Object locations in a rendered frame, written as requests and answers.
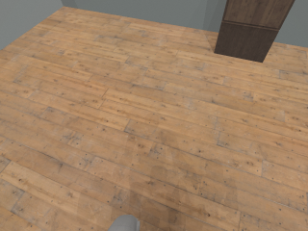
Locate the cupboard door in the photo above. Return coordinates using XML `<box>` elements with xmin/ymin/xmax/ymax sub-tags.
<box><xmin>224</xmin><ymin>0</ymin><xmax>293</xmax><ymax>28</ymax></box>

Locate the robot left thigh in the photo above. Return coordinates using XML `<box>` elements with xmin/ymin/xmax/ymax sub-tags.
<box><xmin>108</xmin><ymin>215</ymin><xmax>141</xmax><ymax>231</ymax></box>

